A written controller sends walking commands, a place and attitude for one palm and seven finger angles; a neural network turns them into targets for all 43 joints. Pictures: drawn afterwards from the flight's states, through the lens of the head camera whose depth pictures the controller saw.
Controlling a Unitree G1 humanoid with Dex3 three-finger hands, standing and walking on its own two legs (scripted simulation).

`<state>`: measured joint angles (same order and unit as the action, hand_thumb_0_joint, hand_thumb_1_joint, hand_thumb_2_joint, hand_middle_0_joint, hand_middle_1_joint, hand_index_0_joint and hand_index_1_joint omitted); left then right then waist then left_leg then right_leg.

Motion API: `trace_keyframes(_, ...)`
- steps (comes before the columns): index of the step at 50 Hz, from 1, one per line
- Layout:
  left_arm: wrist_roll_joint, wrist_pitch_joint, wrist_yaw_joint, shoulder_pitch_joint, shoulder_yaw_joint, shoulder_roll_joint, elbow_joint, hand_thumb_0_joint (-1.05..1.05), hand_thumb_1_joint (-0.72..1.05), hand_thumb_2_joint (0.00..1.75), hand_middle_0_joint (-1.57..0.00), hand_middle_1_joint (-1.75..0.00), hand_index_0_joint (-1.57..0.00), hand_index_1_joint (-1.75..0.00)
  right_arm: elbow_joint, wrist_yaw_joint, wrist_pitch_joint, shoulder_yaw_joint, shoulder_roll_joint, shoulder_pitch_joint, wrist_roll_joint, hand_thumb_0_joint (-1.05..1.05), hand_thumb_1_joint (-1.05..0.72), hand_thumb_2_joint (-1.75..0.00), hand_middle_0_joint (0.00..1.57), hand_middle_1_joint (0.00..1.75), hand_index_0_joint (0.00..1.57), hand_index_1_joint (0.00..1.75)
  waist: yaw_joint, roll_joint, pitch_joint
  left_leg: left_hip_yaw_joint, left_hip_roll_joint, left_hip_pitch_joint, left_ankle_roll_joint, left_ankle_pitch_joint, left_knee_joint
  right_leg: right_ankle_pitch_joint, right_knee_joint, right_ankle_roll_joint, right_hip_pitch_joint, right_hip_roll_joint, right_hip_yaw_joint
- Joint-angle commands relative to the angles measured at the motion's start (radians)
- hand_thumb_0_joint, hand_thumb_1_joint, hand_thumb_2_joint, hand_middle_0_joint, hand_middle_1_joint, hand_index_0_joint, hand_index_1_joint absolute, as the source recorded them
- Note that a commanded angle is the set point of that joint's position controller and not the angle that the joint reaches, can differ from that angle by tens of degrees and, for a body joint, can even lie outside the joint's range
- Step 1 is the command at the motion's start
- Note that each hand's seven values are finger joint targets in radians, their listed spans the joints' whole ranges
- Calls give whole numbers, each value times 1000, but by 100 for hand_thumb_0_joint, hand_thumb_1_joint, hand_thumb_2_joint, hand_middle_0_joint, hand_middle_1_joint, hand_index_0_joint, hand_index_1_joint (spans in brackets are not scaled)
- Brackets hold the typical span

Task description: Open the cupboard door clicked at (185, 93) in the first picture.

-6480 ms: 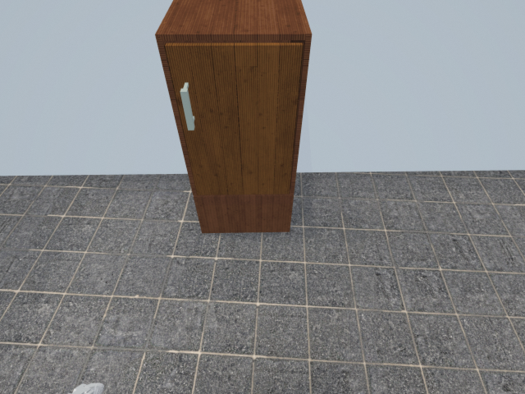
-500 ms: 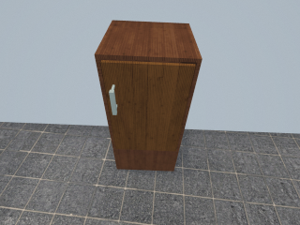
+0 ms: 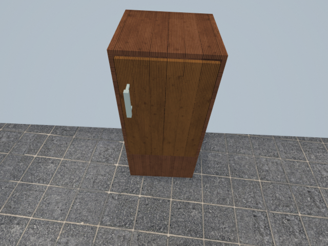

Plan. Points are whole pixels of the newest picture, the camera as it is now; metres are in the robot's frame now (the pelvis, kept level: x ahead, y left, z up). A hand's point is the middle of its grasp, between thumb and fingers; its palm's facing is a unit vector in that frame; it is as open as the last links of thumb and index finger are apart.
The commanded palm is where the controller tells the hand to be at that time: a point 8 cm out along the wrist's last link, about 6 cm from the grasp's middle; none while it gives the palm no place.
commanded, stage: look again from close up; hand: left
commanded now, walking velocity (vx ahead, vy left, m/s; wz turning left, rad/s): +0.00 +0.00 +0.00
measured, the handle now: (128, 101) +0.64 +0.18 -0.05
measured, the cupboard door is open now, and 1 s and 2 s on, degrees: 0 0 0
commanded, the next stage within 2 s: shuffle to correct the standing spot in 0.46 s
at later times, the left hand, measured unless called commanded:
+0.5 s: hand out of the picture +0.02 +0.17 -0.18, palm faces -0.01 -0.99 -0.17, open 7.4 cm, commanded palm none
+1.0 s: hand out of the picture +0.03 +0.14 -0.18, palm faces +0.03 -0.99 -0.16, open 7.4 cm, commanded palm none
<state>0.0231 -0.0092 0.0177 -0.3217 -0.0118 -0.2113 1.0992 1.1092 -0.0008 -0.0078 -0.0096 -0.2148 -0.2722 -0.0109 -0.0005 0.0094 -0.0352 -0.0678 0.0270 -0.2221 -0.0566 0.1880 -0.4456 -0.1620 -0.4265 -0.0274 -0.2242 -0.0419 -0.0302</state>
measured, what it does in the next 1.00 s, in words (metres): shifts its weight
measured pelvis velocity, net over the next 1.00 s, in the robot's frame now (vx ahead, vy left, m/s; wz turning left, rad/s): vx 0.08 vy -0.02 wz -0.03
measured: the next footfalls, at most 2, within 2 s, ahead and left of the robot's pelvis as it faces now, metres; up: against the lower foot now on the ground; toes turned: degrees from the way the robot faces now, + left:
none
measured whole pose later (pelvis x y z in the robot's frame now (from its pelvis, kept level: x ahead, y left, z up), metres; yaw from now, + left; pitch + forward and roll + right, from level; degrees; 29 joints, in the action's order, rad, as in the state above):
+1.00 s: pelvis +0.08 -0.02 -0.01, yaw -2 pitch -1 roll -1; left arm 0.03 0.02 0.02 -0.43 0.02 -0.12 1.11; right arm 1.13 0.02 0.01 -0.02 -0.14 -0.35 -0.01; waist 0.00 -0.02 -0.01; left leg -0.08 -0.03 -0.19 -0.02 0.39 -0.60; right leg -0.35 -0.55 0.00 -0.18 0.00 -0.04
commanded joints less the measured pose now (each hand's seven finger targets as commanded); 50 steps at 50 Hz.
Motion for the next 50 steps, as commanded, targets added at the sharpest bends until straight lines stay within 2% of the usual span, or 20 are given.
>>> trace_keyframes(1, -2, 27, 18, -20, 23, -109, -43, 0, 90, 90, -20, -30, -20, -30, -44, 16, 28, -30, -133, 1, 2, 0, -90, -90, 20, 30, 20, 30, -1, -8, -35, 158, -142, -56, 16, 160, 164, -82, 76, 41, -5, -67, 85)
trace_keyframes(8, -1, 24, 23, -34, 18, -69, -39, 0, 90, 90, -20, -30, -20, -30, -30, 17, 22, -26, -90, -2, 2, 0, -90, -90, 20, 30, 20, 30, -2, -11, -57, 148, -136, -62, 23, 165, 165, -86, 82, 34, -17, -65, 85)
trace_keyframes(14, -2, 27, 26, -35, 20, -53, -45, 0, 90, 90, -20, -30, -20, -30, -27, 18, 24, -25, -67, -11, 2, 0, -90, -90, 20, 30, 20, 30, -4, -3, -34, 135, -133, -34, 24, 96, 145, -40, 78, 34, -11, -68, 89)
trace_keyframes(15, -2, 28, 26, -34, 19, -51, -45, 0, 90, 90, -20, -30, -20, -30, -26, 18, 25, -24, -66, -14, 2, 0, -90, -90, 20, 30, 20, 30, -6, 10, -28, 134, -134, -26, 25, 76, 142, -27, 75, 33, -6, -67, 88)
trace_keyframes(23, -3, 27, 28, -38, 20, -40, -39, 0, 90, 90, -20, -30, -20, -30, -16, 21, 30, -20, -57, -19, 4, 0, -90, -90, 20, 30, 20, 30, 0, -15, -19, 130, -139, -10, 24, 13, 144, 22, 67, 30, 24, -67, 79)
trace_keyframes(28, -5, 26, 28, -42, 18, -32, -30, 0, 90, 90, -20, -30, -20, -30, -9, 23, 29, -18, -54, -28, 5, 0, -90, -90, 20, 30, 20, 30, -2, -8, -30, 130, -141, 0, 25, 20, 154, 15, 72, 28, 21, -68, 77)
trace_keyframes(31, 0, 21, 23, -59, 17, -17, -21, 0, 90, 90, -20, -30, -20, -30, 4, 22, 23, -22, -55, -51, 0, 0, -90, -90, 20, 30, 20, 30, -6, -29, -31, 152, -156, -4, 17, 243, 191, -123, 46, 29, 8, -44, 53)
trace_keyframes(33, 5, 14, 16, -68, 20, -8, -21, 0, 90, 90, -20, -30, -20, -30, 1, 22, 16, -30, -69, -52, -4, 0, -90, -90, 20, 30, 20, 30, -2, -52, -90, 186, -181, -53, 1, 401, 237, -209, 7, 29, -33, -20, 25)
trace_keyframes(35, 9, 14, 9, -92, 24, 3, -22, 0, 90, 90, -20, -30, -20, -30, -7, 22, 14, -37, -79, -52, -5, 0, -90, -90, 20, 30, 20, 30, 5, -65, -127, 205, -200, -84, -16, 461, 251, -224, -24, 32, -50, -8, 7)
trace_keyframes(37, 10, 16, 5, -110, 28, 11, -24, 0, 90, 90, -20, -30, -20, -30, -13, 23, 16, -42, -77, -60, -5, 0, -90, -90, 20, 30, 20, 30, 9, -51, -134, 213, -207, -91, -28, 467, 239, -224, -36, 37, -56, -4, 9)
trace_keyframes(42, 4, 27, 0, -139, 37, 15, -28, 0, 90, 90, -20, -30, -20, -30, -20, 28, 30, -42, -55, -93, -4, 0, -90, -90, 20, 30, 20, 30, 2, -30, -126, 177, -193, -59, -33, 347, 155, -195, -37, 63, -61, -21, 47)
trace_keyframes(44, 4, 31, -1, -155, 41, 13, -26, 0, 90, 90, -20, -30, -20, -30, -21, 31, 35, -41, -48, -102, -2, 0, -90, -90, 20, 30, 20, 30, 5, -2, -121, 152, -184, -53, -32, 276, 100, -160, -35, 72, -51, -29, 68)
trace_keyframes(46, 2, 37, 3, -184, 48, 5, -13, 0, 90, 90, -20, -30, -20, -30, -26, 33, 44, -36, -28, -101, 0, 0, -90, -90, 20, 30, 20, 30, 11, 40, -90, 89, -147, -72, -19, 139, -12, -74, -19, 94, 14, -58, 119)
trace_keyframes(47, 2, 41, 7, -204, 51, -8, -3, 0, 90, 90, -20, -30, -20, -30, -29, 35, 47, -29, -8, -93, 1, 0, -90, -90, 20, 30, 20, 30, 18, 89, -75, 29, -110, -111, 0, 65, -99, 33, 1, 111, 76, -95, 167)
trace_keyframes(48, 0, 44, 15, -230, 56, -24, 9, 0, 90, 90, -20, -30, -20, -30, -35, 36, 48, -19, 18, -84, 1, 0, -90, -90, 20, 30, 20, 30, 22, 156, -43, -22, -74, -154, 24, 49, -183, 213, 20, 135, 150, -149, 226)
trace_keyframes(49, -5, 47, 22, -237, 56, -31, 16, 0, 90, 90, -20, -30, -20, -30, -38, 38, 43, -13, 32, -67, 2, 0, -90, -90, 20, 30, 20, 30, 22, 169, -41, -32, -67, -173, 42, 125, -216, 406, 28, 160, 174, -196, 254)
trace_keyframes(50, -5, 48, 27, -223, 50, -25, 17, 0, 90, 90, -20, -30, -20, -30, -36, 41, 39, -9, 39, -54, 4, 0, -90, -90, 20, 30, 20, 30, 16, 134, -38, -13, -78, -162, 51, 185, -214, 604, 8, 170, 180, -202, 230)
